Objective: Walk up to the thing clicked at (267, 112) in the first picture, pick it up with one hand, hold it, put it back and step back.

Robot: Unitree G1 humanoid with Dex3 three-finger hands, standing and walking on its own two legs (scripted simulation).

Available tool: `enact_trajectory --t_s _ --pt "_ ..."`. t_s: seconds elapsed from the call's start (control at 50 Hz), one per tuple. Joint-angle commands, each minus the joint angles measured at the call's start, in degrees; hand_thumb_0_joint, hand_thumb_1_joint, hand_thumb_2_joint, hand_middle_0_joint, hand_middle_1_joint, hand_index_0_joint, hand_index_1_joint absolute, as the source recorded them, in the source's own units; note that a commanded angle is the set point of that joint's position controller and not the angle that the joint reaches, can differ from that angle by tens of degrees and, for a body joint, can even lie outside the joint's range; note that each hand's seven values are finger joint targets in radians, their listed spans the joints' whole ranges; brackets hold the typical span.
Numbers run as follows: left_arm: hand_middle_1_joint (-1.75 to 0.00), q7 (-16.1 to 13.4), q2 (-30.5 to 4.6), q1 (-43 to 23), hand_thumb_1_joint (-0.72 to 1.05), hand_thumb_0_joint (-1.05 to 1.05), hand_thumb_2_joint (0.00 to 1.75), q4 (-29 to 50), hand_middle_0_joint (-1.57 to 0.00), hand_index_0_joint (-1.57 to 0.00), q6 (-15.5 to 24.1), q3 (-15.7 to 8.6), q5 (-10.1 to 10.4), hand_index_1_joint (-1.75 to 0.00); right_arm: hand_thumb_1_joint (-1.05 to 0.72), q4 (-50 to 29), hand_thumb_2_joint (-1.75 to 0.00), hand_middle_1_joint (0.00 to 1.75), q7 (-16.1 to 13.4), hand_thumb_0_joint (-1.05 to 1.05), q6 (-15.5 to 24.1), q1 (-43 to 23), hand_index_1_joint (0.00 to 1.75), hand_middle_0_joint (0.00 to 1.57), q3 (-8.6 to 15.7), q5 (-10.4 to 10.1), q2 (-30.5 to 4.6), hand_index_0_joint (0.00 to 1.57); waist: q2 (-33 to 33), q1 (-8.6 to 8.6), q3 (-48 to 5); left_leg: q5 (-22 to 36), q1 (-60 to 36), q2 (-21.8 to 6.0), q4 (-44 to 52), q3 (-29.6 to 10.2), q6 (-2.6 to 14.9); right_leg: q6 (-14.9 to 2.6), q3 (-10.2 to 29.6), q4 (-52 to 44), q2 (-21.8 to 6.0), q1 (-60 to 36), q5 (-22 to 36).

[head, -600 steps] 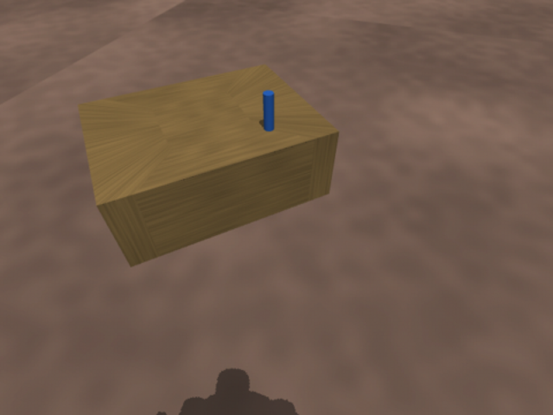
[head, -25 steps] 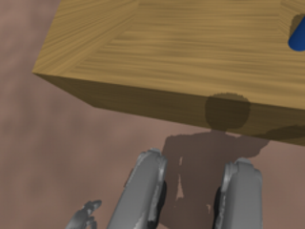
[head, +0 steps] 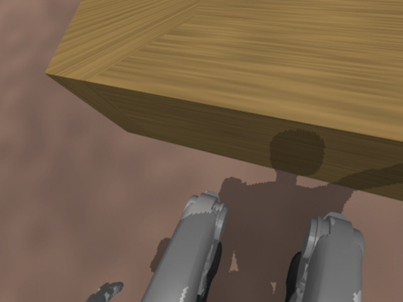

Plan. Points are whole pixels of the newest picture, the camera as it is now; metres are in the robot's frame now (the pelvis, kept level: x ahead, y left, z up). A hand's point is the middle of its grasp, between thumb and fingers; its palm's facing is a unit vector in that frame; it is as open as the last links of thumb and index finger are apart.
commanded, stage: close in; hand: right
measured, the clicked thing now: out of the picture +0.58 -0.29 +0.06
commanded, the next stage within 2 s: close in 0.24 s
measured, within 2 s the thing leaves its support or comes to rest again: leaves its support in 1.60 s
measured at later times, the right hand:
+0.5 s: hand out of the picture +0.55 -0.30 +0.04, palm faces +0.28 +0.96 -0.04, open 16.8 cm
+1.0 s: hand out of the picture +0.57 -0.30 +0.04, palm faces +0.30 +0.95 -0.03, open 13.7 cm
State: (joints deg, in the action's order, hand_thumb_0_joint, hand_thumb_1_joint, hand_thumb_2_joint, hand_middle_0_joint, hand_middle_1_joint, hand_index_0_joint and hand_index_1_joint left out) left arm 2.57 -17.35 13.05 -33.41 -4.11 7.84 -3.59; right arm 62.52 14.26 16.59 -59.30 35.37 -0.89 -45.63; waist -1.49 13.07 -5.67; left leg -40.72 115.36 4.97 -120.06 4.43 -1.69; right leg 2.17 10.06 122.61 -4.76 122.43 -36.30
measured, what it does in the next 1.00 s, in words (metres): stands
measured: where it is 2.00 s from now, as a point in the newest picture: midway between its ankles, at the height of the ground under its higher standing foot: (245, 294)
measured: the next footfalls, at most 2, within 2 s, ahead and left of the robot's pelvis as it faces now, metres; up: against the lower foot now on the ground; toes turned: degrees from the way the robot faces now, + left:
none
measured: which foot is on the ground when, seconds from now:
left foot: down 0.00-1.00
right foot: down 0.00-1.00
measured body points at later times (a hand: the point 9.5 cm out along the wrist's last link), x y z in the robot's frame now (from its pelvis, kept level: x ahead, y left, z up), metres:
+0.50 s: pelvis +0.01 +0.00 +0.02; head +0.23 -0.06 +0.40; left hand +0.09 +0.27 -0.10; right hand +0.53 -0.35 +0.05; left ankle +0.09 +0.12 -0.38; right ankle +0.08 -0.15 -0.38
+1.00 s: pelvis +0.00 +0.00 +0.01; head +0.24 -0.06 +0.39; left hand +0.06 +0.27 -0.10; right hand +0.55 -0.35 +0.04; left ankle +0.09 +0.12 -0.38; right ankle +0.08 -0.15 -0.38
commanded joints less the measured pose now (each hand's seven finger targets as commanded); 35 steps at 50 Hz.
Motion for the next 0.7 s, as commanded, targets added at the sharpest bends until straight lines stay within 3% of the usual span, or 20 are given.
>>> enact_trajectory --t_s 0.0,0.14,0.2,0.32,0.38,0.4,0.42,0.48,0.54,0.56,0.66,0.68 --pt "-0.30 -0.7 -12.3 10.9 0.91 0.00 0.90 1.7 -0.19 -0.20 -0.4 -4.9 -0.1 -0.30 0.39 -12.8 -0.06 0.04 -1.7 0.00 4.5 -15.7 0.04 0.06 1.9 -2.0 -16.1 0.05 -13.2 -1.46 -35.6 15.1 -18.2 0.0 14.3 2.8 2.91 -4.50 -4.5 -12.5 0.3 -28.7 9.7" --pt "-0.30 -0.6 -11.8 11.0 0.91 0.00 0.89 2.0 -0.19 -0.20 -0.7 -6.3 -0.4 -0.30 0.43 -18.0 -0.05 0.04 -1.8 0.00 5.8 -19.0 0.04 0.05 -1.2 -2.0 -12.1 0.04 -14.6 -0.95 -41.3 17.9 -21.4 -0.3 15.7 1.7 2.85 -4.39 -4.8 -12.8 0.0 -33.1 12.4" --pt "-0.30 -0.9 -12.3 10.6 0.91 0.00 0.89 0.9 -0.19 -0.20 -0.5 -6.8 -0.4 -0.30 0.40 -18.8 -0.05 0.04 -2.0 0.00 5.8 -21.1 0.04 0.06 -3.0 -1.9 -10.7 0.04 -17.5 -0.85 -41.3 15.6 -18.3 -0.3 15.4 2.2 3.28 -3.81 -4.4 -13.7 -0.1 -36.6 11.3" --pt "-0.29 -0.9 -11.7 10.1 0.86 0.00 0.93 1.2 -0.19 -0.18 -0.8 -7.0 -0.5 -0.31 0.37 -18.9 -0.07 0.04 -3.7 0.00 5.8 -19.8 0.04 0.06 -2.0 -1.7 -10.9 0.05 -16.3 -2.46 -42.4 15.0 -20.5 -0.4 16.0 2.0 3.37 -3.71 -5.0 -15.0 0.1 -35.9 10.6" --pt "-0.30 -1.1 -11.7 9.7 0.90 0.00 0.91 0.9 -0.20 -0.20 -0.7 -7.2 -0.4 -0.31 0.39 -16.3 0.00 0.04 -4.0 0.00 5.6 -19.4 0.04 0.19 -3.0 -1.7 -8.7 0.17 -14.5 -1.19 -39.9 14.5 -18.9 -0.4 16.3 2.4 3.25 -3.79 -4.6 -15.0 0.2 -35.2 10.0" --pt "-0.30 -1.1 -11.6 9.6 0.90 0.00 0.91 0.9 -0.20 -0.20 -0.7 -7.2 -0.5 -0.31 0.41 -17.1 0.00 0.03 -4.1 0.00 5.8 -19.1 0.03 0.18 -2.4 -1.7 -9.6 0.15 -14.4 -1.57 -39.2 14.6 -18.7 -0.4 16.3 2.3 3.24 -3.87 -4.7 -14.9 0.1 -34.6 9.9" --pt "-0.30 -1.1 -11.6 9.4 0.89 0.00 0.91 0.8 -0.20 -0.20 -0.8 -7.1 -0.6 -0.31 0.43 -15.5 0.00 0.03 -4.2 0.00 5.8 -19.5 0.03 0.17 -2.9 -1.4 -9.0 0.15 -13.4 -0.80 -38.0 14.0 -18.2 -0.4 16.3 2.4 3.17 -3.99 -4.5 -14.8 0.3 -33.4 9.1" --pt "-0.30 -1.1 -11.8 9.6 0.90 0.00 0.90 0.9 -0.20 -0.20 -0.8 -7.1 -0.5 -0.31 0.45 -16.4 0.00 0.07 -4.0 0.00 6.4 -20.5 0.08 0.24 -1.9 -1.8 -10.3 0.22 -13.7 -1.21 -38.9 13.9 -17.8 -0.5 15.8 2.4 3.28 -3.97 -4.4 -14.9 0.4 -33.9 9.4" --pt "-0.30 -1.2 -11.2 9.8 0.90 0.00 0.90 1.5 -0.20 -0.20 -0.9 -6.8 -0.5 -0.30 0.43 -15.0 -0.01 0.09 -3.9 0.00 6.5 -20.9 0.09 0.25 -2.6 -2.0 -9.7 0.23 -10.6 -0.15 -39.7 16.5 -21.7 -0.5 16.9 1.7 2.75 -4.62 -4.9 -13.5 0.4 -31.4 10.6" --pt "-0.30 -1.2 -11.2 10.1 0.91 0.00 0.90 1.2 -0.20 -0.20 -0.9 -6.6 -0.6 -0.30 0.43 -14.2 -0.02 0.11 -3.9 0.00 6.5 -20.3 0.11 0.27 -1.6 -1.7 -11.2 0.25 -10.3 -0.73 -40.4 17.2 -22.5 -0.5 16.8 1.5 2.66 -4.60 -5.2 -13.0 0.4 -31.1 11.2" --pt "-0.31 -0.9 -11.4 10.3 0.91 0.00 0.90 1.0 -0.20 -0.20 -1.2 -6.5 -0.9 -0.30 0.40 -12.9 -0.08 0.19 -4.0 0.00 6.6 -21.9 0.19 0.35 -2.4 -0.8 -10.7 0.33 -13.9 -0.81 -41.2 16.5 -19.8 -0.4 15.3 1.9 3.12 -4.09 -4.8 -13.3 0.2 -34.0 12.1" --pt "-0.31 -1.0 -11.6 9.8 0.91 0.00 0.90 1.0 -0.20 -0.20 -1.2 -6.4 -0.8 -0.31 0.39 -13.7 -0.09 0.20 -3.9 0.00 6.8 -23.6 0.20 0.38 -3.1 -0.8 -10.6 0.36 -14.5 -0.51 -39.5 14.7 -18.5 -0.4 15.7 2.0 3.17 -4.06 -4.7 -13.7 0.3 -33.3 9.9"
